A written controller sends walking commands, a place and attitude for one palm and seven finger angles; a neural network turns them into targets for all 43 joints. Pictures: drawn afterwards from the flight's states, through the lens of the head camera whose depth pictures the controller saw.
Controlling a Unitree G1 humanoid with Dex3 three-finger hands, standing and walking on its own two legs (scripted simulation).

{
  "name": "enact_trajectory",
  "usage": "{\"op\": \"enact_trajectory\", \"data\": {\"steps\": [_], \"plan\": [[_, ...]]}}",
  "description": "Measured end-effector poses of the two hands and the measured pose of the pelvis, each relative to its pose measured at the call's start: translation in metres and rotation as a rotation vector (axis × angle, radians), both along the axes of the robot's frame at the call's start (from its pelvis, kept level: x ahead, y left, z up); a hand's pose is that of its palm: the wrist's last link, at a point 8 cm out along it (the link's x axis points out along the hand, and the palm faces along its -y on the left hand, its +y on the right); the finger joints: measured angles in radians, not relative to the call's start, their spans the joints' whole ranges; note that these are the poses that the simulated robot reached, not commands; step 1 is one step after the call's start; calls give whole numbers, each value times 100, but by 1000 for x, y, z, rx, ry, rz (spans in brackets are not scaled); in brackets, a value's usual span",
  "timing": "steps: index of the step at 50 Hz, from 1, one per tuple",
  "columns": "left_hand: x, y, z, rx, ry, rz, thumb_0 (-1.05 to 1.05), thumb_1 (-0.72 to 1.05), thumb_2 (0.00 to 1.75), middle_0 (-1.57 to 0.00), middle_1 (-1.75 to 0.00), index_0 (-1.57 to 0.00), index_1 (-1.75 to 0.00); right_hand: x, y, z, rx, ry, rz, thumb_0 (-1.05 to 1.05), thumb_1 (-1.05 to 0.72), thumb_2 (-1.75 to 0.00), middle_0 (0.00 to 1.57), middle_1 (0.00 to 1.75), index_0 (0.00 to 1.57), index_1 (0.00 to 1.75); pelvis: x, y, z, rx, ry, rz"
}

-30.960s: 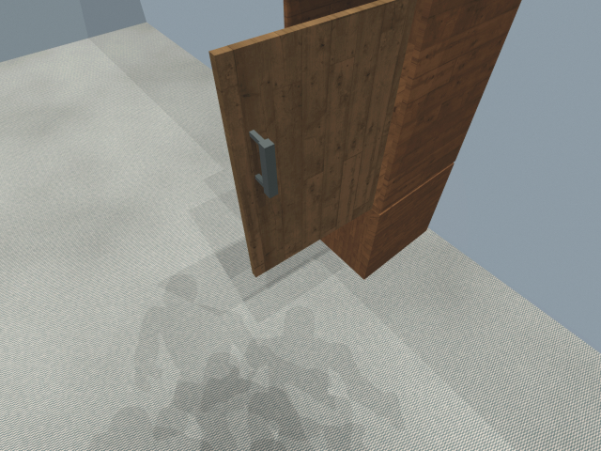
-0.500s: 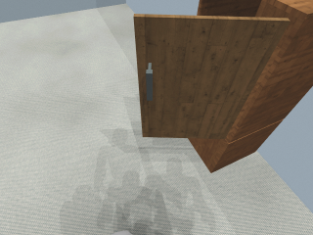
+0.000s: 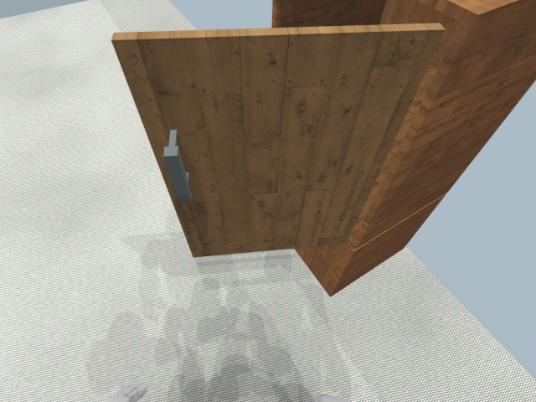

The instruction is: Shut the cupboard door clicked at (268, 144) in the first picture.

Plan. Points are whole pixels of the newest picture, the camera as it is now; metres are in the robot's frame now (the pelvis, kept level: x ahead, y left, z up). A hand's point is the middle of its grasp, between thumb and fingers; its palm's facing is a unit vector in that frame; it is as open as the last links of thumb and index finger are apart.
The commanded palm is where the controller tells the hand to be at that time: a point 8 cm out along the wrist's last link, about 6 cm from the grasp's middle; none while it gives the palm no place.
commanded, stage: come to a stop and stand still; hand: left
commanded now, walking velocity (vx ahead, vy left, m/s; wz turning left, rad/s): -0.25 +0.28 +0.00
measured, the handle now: (179, 167) +0.46 +0.16 +0.06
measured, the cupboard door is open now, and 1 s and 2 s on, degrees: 64 64 64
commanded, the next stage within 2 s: look again from close up in 1.00 s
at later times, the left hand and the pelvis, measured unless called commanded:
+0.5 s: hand out of the picture +0.03 +0.24 -0.17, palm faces +0.10 -0.97 -0.21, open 7.4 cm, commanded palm none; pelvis -0.01 +0.04 +0.01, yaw +1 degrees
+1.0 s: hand out of the picture -0.02 +0.21 -0.15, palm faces -0.01 -0.97 -0.24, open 7.4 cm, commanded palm none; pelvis -0.05 +0.03 +0.01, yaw +0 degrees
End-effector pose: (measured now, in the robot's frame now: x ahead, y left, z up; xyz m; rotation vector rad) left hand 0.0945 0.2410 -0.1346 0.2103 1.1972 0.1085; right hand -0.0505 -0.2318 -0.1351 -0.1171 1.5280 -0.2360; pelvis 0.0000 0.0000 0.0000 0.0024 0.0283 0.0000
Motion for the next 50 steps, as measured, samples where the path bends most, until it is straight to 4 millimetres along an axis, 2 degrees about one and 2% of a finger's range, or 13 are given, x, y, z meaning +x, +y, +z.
{"op": "enact_trajectory", "data": {"steps": [3,8,14,18,22,26,31,36,40,50], "plan": [[6,-15,3,11,6,-7,1,91,90,-20,-30,-20,-30,18,-12,-12,4,-2,-6,0,-91,-90,20,30,20,30,3,-3,-1,-9,-4,3],[1,-23,10,3,11,27,1,90,90,-21,-30,-20,-30,67,-19,-7,-4,-99,51,0,-91,-90,20,30,20,30,1,-1,7,3,-1,11],[-16,-2,5,-16,-7,76,1,90,90,-21,-30,-20,-30,123,-6,12,-32,-259,135,0,-91,-90,20,30,20,30,-5,11,8,-2,4,26],[-33,24,-11,-30,7,116,1,90,90,-21,-30,-20,-30,138,11,20,-65,-342,183,0,-91,-90,20,30,20,30,-8,27,0,-22,-4,34],[-57,42,-8,-21,69,143,1,90,90,-21,-30,-20,-30,135,29,32,-71,-344,206,0,-91,-90,20,30,20,30,-11,33,9,-20,-17,27],[-83,49,-1,-11,121,157,1,91,90,-20,-30,-20,-30,126,43,33,-47,-329,204,0,-91,-90,20,30,20,30,-13,38,16,-22,-20,23],[-108,46,4,3,172,151,1,91,90,-20,-30,-20,-30,105,50,21,-1,-293,167,0,-91,-90,20,30,20,30,-17,39,16,-7,-21,15],[-125,32,9,28,181,103,1,91,90,-20,-30,-20,-30,82,44,7,28,-279,117,0,-92,-90,20,30,20,30,-27,39,13,-12,-23,-5],[-129,23,10,18,155,77,1,90,90,-20,-30,-20,-30,62,40,3,35,-287,114,0,-92,-90,20,30,20,30,-34,38,11,-9,-39,1],[-123,17,17,23,100,41,1,90,90,-21,-30,-20,-30,14,36,-3,61,-210,89,0,-91,-90,20,30,20,30,-45,31,13,8,-45,-7]]}}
